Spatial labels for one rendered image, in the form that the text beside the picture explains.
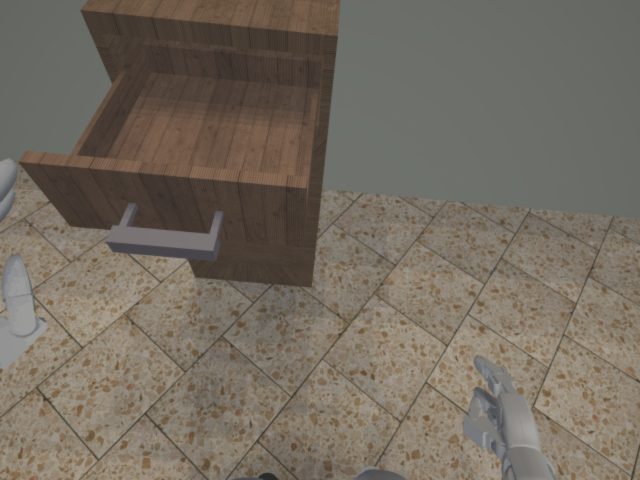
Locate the handle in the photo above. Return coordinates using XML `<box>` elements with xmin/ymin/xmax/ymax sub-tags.
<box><xmin>105</xmin><ymin>203</ymin><xmax>224</xmax><ymax>261</ymax></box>

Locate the robot right forearm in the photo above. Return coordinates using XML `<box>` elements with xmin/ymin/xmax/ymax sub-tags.
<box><xmin>502</xmin><ymin>447</ymin><xmax>560</xmax><ymax>480</ymax></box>

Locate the robot right shin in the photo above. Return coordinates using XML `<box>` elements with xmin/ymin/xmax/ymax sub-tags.
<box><xmin>357</xmin><ymin>466</ymin><xmax>380</xmax><ymax>477</ymax></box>

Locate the drawer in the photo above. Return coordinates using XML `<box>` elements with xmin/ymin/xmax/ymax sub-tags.
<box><xmin>18</xmin><ymin>41</ymin><xmax>322</xmax><ymax>247</ymax></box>

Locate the robot right hand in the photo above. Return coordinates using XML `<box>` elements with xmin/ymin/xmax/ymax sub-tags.
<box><xmin>463</xmin><ymin>355</ymin><xmax>542</xmax><ymax>459</ymax></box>

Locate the cabinet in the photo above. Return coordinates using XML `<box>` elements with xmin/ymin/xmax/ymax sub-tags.
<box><xmin>80</xmin><ymin>0</ymin><xmax>340</xmax><ymax>288</ymax></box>

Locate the robot left hand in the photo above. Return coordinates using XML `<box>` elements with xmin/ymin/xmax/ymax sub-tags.
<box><xmin>0</xmin><ymin>158</ymin><xmax>48</xmax><ymax>370</ymax></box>

